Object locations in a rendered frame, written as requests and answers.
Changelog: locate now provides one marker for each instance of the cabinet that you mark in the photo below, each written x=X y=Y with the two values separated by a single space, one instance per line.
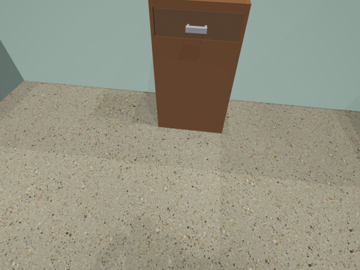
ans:
x=194 y=77

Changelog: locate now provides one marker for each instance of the handle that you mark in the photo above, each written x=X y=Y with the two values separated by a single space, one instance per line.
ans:
x=196 y=29

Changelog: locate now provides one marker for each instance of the drawer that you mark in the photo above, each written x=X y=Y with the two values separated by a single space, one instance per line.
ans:
x=221 y=26

